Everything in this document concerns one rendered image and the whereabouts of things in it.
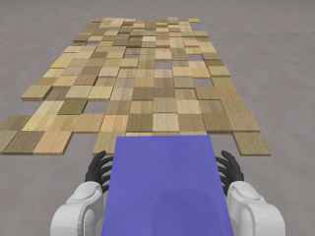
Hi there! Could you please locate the robot left forearm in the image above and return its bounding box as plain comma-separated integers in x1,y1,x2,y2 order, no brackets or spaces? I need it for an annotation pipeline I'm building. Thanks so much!
50,181,104,236

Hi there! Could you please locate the carton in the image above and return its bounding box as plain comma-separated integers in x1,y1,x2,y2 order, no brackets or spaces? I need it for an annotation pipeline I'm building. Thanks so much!
100,135,234,236

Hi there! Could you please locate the robot right hand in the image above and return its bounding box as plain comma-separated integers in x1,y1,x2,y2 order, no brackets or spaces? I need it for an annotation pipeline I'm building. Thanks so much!
215,150,244,197

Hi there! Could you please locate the robot left hand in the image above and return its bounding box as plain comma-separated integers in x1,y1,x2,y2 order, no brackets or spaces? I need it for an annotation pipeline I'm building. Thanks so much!
85,150,114,193

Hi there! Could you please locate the robot right forearm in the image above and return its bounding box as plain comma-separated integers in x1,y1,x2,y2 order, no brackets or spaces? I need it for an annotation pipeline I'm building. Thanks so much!
226,181,286,236

